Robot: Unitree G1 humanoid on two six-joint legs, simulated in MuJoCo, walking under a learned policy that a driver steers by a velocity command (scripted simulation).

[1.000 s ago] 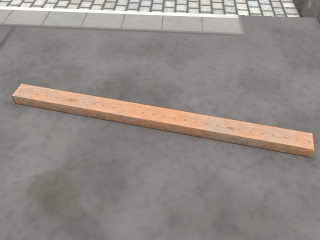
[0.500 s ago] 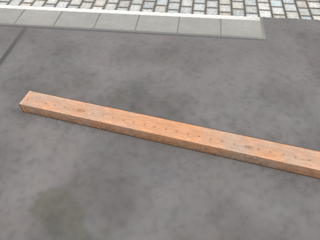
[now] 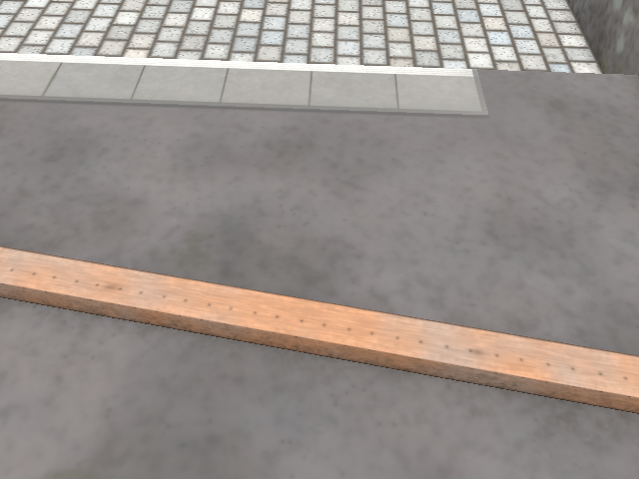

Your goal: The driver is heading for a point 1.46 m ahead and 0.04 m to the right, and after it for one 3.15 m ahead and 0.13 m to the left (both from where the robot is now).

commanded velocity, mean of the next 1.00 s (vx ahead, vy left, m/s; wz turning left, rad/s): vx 0.66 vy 0.00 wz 0.00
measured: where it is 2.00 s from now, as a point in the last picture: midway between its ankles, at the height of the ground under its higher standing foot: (307, 171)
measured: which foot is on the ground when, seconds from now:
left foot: down 0.00-0.16, up 0.18-0.40, down 0.42-0.90, up 0.92-1.00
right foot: up 0.00-0.06, down 0.08-0.42, up 0.44-0.88, down 0.90-1.00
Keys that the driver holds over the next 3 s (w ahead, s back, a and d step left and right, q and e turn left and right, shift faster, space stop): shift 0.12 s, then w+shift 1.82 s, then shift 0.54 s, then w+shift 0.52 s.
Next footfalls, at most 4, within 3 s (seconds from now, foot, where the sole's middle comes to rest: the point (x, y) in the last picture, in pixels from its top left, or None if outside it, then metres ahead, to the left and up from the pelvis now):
0.08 right None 0.05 -0.12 -0.77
0.42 left None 0.12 0.13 -0.77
0.90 right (339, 454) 0.56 -0.03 -0.77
1.32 left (257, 270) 1.03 0.16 -0.74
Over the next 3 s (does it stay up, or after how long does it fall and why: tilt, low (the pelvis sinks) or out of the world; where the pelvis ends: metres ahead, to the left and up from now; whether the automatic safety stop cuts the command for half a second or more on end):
stays up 1.83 0.03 0.01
